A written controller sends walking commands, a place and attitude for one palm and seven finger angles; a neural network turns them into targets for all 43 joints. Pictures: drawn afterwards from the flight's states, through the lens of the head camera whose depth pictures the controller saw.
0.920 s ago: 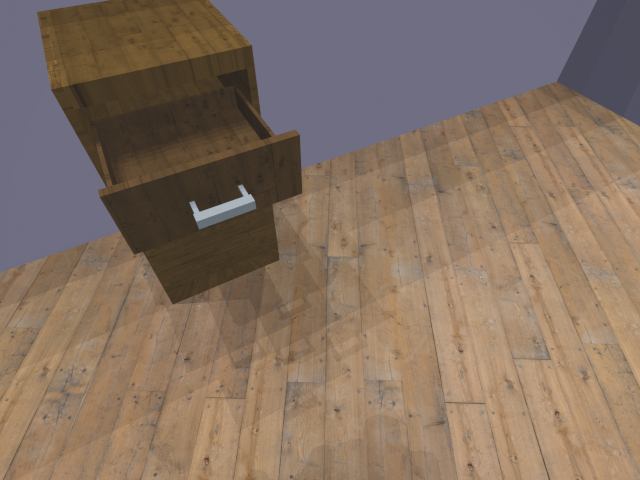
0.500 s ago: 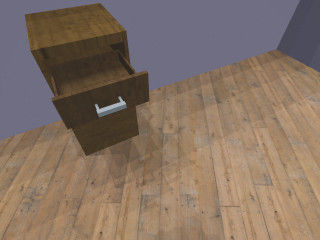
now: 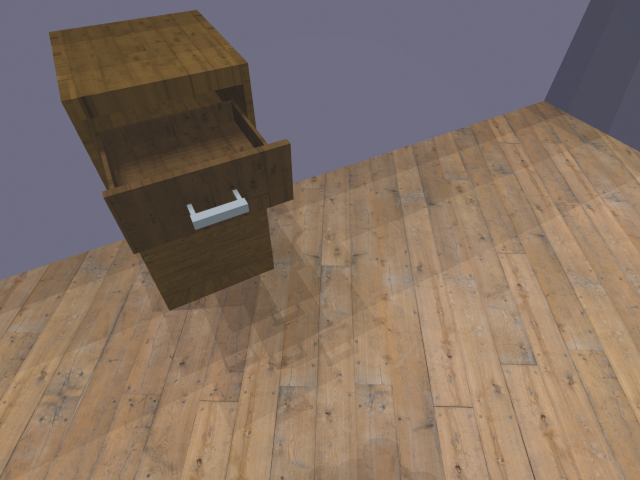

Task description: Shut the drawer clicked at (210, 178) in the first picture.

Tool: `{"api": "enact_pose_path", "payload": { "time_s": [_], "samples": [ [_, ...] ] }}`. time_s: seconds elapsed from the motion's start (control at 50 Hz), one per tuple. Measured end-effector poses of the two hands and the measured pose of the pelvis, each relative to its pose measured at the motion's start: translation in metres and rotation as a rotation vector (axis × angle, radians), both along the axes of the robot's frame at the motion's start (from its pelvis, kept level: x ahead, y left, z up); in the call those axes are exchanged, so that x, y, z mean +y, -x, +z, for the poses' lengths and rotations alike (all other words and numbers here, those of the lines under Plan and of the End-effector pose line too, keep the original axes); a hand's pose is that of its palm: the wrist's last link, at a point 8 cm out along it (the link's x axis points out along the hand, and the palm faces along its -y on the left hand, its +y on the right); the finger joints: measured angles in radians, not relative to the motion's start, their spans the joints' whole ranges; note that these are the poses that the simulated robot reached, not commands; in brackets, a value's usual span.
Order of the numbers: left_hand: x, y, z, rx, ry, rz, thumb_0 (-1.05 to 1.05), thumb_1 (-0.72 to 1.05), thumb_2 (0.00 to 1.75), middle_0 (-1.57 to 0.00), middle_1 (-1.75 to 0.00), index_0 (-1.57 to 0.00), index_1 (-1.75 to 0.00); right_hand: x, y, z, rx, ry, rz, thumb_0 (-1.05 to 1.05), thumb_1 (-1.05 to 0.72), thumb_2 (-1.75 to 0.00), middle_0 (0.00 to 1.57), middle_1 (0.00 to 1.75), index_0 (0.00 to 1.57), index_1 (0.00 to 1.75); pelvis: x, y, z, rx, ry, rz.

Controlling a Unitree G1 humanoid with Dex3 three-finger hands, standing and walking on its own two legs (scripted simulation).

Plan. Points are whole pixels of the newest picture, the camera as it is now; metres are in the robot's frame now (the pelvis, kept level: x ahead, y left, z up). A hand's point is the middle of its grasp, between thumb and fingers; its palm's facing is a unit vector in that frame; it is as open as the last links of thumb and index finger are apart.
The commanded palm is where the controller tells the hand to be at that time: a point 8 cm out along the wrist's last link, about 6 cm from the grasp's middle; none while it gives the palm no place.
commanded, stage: look at it before walking up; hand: left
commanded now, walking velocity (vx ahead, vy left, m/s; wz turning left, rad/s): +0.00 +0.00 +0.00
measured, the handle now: (217, 207) +0.63 +0.25 -0.08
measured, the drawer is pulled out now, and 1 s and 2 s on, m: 0.30 0.30 0.30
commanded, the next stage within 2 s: walk to a spot facing it in 0.52 s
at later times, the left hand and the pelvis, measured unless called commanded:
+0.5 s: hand out of the picture -0.02 +0.18 -0.18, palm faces +0.02 -0.98 -0.19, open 7.4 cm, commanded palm none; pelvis -0.01 +0.01 +0.00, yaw +0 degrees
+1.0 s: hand out of the picture +0.02 +0.18 -0.18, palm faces -0.08 -0.96 -0.27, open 7.4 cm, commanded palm none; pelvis -0.01 -0.02 -0.02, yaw -10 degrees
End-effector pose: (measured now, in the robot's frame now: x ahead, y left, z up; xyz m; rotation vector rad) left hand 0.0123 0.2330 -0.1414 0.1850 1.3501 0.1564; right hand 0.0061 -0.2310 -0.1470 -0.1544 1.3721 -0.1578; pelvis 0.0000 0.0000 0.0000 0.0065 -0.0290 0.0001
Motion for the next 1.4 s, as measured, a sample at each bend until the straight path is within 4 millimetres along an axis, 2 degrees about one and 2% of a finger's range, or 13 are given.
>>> {"api": "enact_pose_path", "payload": {
  "time_s": [0.46,0.74,0.88,1.02,1.22,1.3,1.4],
  "samples": [
    [-0.005,0.031,-0.004,0.051,0.029,0.023,0.00,0.90,0.90,-0.20,-0.30,-0.20,-0.30,0.020,0.028,-0.001,0.041,-0.023,-0.019,0.01,-0.91,-0.90,0.20,0.30,0.20,0.30,0.007,0.011,0.000,0.009,0.002,0.001],
    [-0.002,0.030,-0.007,0.061,0.036,0.023,0.00,0.90,0.90,-0.20,-0.30,-0.20,-0.30,0.024,0.023,-0.003,0.020,-0.017,-0.041,0.01,-0.91,-0.90,0.20,0.30,0.20,0.30,0.011,0.011,-0.002,0.012,0.001,-0.027],
    [0.004,0.015,-0.011,0.070,0.012,-0.024,0.00,0.90,0.90,-0.20,-0.30,-0.20,-0.30,0.011,0.019,-0.011,-0.027,-0.008,-0.110,0.01,-0.91,-0.90,0.20,0.30,0.20,0.30,0.006,0.016,-0.011,0.024,-0.022,-0.095],
    [-0.004,-0.010,-0.005,0.036,-0.065,-0.090,0.00,0.91,0.90,-0.20,-0.30,-0.20,-0.30,-0.027,0.009,-0.031,-0.081,-0.011,-0.175,0.01,-0.90,-0.90,0.20,0.30,0.20,0.30,-0.018,0.015,-0.024,0.030,-0.029,-0.181],
    [-0.030,-0.035,0.014,0.005,-0.040,-0.165,0.00,0.90,0.90,-0.21,-0.30,-0.20,-0.30,-0.067,-0.019,0.006,-0.183,0.048,-0.206,0.01,-0.91,-0.90,0.19,0.30,0.20,0.30,-0.031,0.013,-0.002,0.048,-0.032,-0.266],
    [-0.033,-0.050,0.016,-0.014,-0.019,-0.208,0.00,0.90,0.90,-0.21,-0.30,-0.20,-0.30,-0.073,-0.028,0.017,-0.229,0.068,-0.227,0.01,-0.91,-0.90,0.19,0.30,0.20,0.30,-0.030,0.003,0.002,0.056,-0.027,-0.309],
    [-0.027,-0.071,0.016,-0.019,-0.004,-0.252,0.00,0.90,0.90,-0.21,-0.30,-0.20,-0.30,-0.070,-0.045,0.028,-0.279,0.087,-0.255,0.01,-0.91,-0.90,0.19,0.30,0.20,0.30,-0.022,-0.016,0.004,0.058,-0.020,-0.362]
  ]
}}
